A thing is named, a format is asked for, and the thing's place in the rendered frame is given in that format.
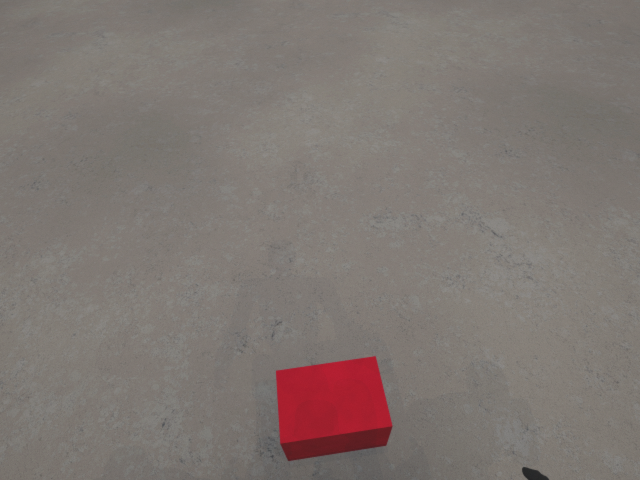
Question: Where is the carton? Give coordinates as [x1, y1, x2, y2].
[276, 356, 392, 461]

